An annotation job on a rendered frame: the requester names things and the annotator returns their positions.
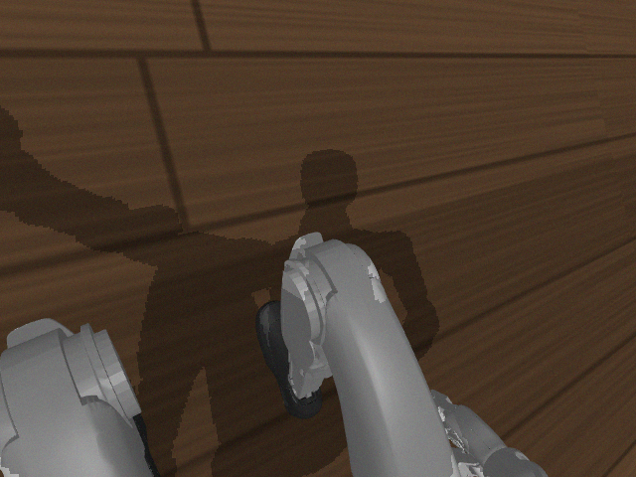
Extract right robot arm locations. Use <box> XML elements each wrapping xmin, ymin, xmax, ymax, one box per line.
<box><xmin>483</xmin><ymin>447</ymin><xmax>549</xmax><ymax>477</ymax></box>

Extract left robot foot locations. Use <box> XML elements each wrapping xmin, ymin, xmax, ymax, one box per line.
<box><xmin>133</xmin><ymin>413</ymin><xmax>161</xmax><ymax>477</ymax></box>

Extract right robot foot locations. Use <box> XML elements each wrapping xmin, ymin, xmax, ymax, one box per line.
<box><xmin>255</xmin><ymin>300</ymin><xmax>322</xmax><ymax>419</ymax></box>

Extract right robot hand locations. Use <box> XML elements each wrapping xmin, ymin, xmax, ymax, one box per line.
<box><xmin>430</xmin><ymin>390</ymin><xmax>507</xmax><ymax>477</ymax></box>

